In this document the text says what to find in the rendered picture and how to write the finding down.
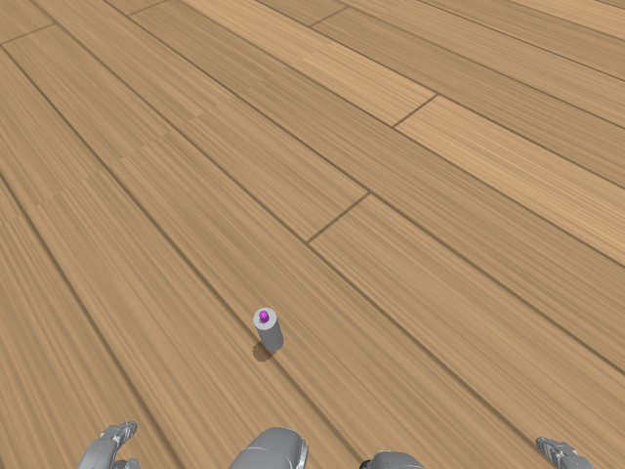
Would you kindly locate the bottle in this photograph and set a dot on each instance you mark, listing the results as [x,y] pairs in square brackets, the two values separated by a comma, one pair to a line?
[268,328]

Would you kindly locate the left robot hand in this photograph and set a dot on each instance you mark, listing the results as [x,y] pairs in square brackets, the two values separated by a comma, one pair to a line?
[100,454]

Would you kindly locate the right robot hand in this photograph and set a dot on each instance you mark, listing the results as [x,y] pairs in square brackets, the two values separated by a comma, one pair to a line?
[562,454]

